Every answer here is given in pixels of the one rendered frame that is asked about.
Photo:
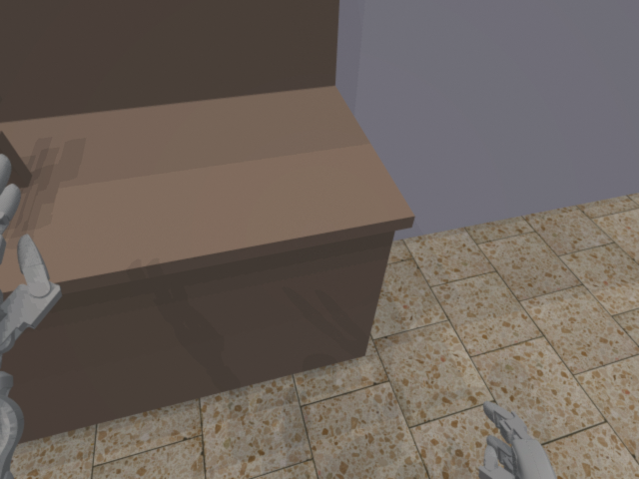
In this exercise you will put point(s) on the robot left hand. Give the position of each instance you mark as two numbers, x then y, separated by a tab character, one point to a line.
26	306

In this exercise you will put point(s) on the robot left forearm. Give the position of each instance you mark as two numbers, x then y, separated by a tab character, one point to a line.
11	425

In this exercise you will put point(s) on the counter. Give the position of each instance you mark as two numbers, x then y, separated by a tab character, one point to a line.
198	187

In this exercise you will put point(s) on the robot right hand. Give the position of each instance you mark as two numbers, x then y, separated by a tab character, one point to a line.
525	459

